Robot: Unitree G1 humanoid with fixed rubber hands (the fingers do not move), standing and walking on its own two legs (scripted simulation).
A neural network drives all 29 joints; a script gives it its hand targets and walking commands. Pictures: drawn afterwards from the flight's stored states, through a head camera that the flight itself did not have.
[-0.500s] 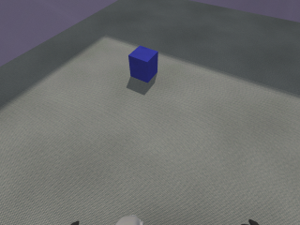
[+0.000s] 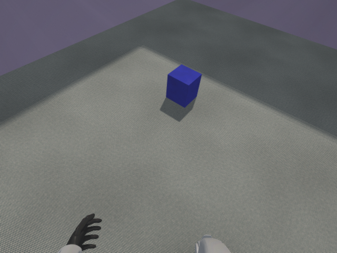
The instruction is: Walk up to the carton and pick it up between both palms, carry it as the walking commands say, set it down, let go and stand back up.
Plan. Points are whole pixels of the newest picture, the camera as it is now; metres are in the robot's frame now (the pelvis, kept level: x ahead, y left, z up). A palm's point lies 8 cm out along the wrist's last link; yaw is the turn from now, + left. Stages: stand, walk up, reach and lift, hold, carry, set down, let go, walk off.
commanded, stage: walk up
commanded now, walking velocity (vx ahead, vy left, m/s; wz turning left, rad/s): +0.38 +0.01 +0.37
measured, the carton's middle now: (183, 86) +1.47 -0.25 -0.66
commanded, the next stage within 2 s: none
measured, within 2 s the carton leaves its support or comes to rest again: neither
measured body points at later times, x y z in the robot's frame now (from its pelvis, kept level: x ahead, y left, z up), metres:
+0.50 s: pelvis +0.25 -0.06 -0.01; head +0.27 -0.07 +0.44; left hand +0.14 +0.19 -0.13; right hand +0.41 -0.28 -0.15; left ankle +0.28 +0.11 -0.67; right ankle +0.19 -0.14 -0.75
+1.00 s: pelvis +0.43 +0.02 +0.00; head +0.45 +0.04 +0.45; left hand +0.43 +0.29 -0.14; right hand +0.51 -0.23 -0.15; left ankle +0.41 +0.09 -0.75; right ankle +0.54 -0.11 -0.69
